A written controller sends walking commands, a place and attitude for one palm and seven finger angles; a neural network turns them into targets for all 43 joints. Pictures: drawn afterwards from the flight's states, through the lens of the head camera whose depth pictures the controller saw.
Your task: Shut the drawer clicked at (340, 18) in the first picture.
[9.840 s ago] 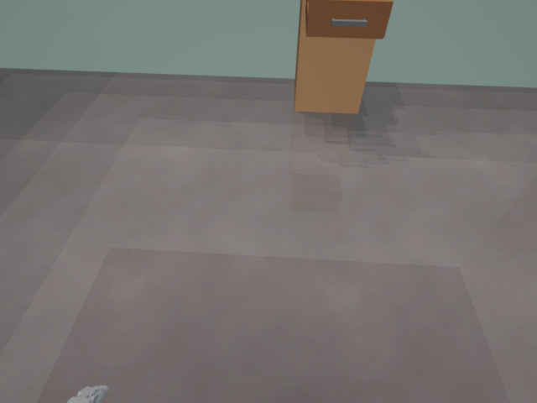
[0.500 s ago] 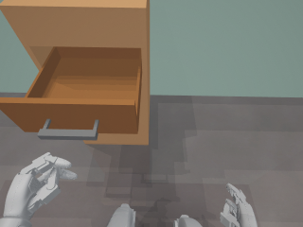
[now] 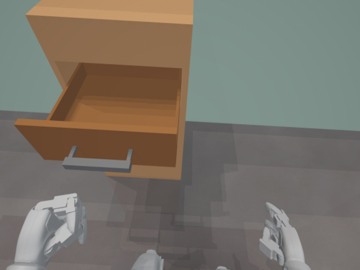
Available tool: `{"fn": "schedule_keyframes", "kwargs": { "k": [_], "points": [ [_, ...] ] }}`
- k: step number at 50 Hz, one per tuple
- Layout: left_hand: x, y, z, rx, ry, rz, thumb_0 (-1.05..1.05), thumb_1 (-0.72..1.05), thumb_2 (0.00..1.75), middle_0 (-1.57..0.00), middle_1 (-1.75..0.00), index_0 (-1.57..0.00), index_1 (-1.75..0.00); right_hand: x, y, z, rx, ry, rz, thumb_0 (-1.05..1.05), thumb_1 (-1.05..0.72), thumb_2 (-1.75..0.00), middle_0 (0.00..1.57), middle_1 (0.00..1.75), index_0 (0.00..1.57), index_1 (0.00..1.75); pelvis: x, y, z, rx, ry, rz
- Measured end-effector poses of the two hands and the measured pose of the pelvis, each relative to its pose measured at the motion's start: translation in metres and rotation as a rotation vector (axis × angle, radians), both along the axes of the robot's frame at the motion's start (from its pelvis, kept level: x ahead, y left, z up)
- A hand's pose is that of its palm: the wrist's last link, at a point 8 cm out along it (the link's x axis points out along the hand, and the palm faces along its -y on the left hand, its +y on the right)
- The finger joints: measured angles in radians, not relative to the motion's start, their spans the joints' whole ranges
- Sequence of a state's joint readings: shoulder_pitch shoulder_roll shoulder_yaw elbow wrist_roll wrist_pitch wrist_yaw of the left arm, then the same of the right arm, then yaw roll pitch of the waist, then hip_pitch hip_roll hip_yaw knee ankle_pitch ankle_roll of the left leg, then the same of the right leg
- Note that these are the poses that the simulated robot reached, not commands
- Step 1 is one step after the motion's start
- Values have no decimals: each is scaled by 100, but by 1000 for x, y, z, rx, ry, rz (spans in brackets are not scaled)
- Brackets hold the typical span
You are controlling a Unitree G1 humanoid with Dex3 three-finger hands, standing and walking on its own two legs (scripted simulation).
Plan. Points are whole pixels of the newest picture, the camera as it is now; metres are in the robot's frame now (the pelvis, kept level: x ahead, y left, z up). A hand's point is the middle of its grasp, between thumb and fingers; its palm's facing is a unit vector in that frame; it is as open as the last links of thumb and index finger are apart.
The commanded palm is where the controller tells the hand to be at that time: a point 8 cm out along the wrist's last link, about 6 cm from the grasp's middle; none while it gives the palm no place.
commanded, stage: raise the hand and make a fist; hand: left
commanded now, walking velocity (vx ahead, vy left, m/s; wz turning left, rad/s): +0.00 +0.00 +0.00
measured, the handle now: (100, 157) +0.38 +0.24 -0.02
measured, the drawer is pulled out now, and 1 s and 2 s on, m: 0.26 0.26 0.26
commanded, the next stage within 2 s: bring the fist close to the handle in 0.60 s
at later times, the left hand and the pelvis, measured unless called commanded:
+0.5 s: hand (78, 224) +0.19 +0.20 +0.08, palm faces +0.05 -1.00 -0.08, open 3.2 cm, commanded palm +0.15 +0.26 +0.08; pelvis +0.00 -0.01 +0.01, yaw +0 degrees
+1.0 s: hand (83, 213) +0.22 +0.21 +0.05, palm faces +0.03 -1.00 -0.05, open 3.2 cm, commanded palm +0.19 +0.26 +0.05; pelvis +0.00 -0.01 -0.01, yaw +0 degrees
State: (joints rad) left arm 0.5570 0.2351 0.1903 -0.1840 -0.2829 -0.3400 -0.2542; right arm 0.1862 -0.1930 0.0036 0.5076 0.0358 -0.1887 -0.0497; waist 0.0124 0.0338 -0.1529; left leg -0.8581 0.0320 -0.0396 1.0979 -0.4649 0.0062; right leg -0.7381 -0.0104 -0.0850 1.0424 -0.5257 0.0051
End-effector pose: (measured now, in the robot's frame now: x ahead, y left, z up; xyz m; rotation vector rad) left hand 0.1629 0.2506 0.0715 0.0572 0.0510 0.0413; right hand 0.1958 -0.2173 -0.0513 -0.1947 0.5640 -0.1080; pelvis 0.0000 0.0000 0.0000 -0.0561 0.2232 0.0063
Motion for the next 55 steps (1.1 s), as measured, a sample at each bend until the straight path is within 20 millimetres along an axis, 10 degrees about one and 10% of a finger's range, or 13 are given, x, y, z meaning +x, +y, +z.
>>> {"fn": "schedule_keyframes", "kwargs": {
  "k": [30,55],
  "points": [
    [-2,6,12,33,4,33,1,90,90,-140,-160,-140,-160,-21,-28,-5,-19,65,-63,1,-91,-90,20,30,20,30,4,-9,6,9,-15,0],
    [40,7,-27,-9,4,-16,1,90,90,-140,-160,-140,-160,-24,-29,-27,-52,114,-47,1,-91,-90,20,30,20,30,2,-6,-11,4,50,-9]
  ]
}}
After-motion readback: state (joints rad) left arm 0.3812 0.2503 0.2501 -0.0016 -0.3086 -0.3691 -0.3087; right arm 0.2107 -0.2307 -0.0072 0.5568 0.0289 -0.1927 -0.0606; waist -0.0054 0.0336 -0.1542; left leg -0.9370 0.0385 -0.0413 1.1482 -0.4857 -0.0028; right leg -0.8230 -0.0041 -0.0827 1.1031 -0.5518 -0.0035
